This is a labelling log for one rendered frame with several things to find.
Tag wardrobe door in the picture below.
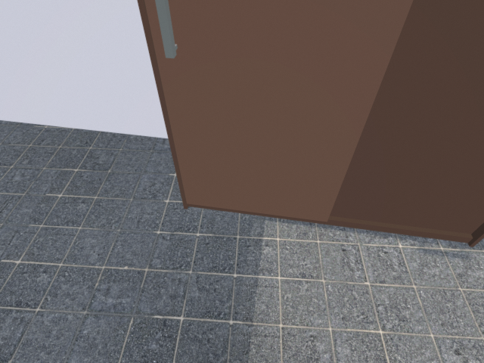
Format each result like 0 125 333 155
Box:
330 0 484 234
144 0 413 222

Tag handle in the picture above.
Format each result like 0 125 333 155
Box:
155 0 178 58

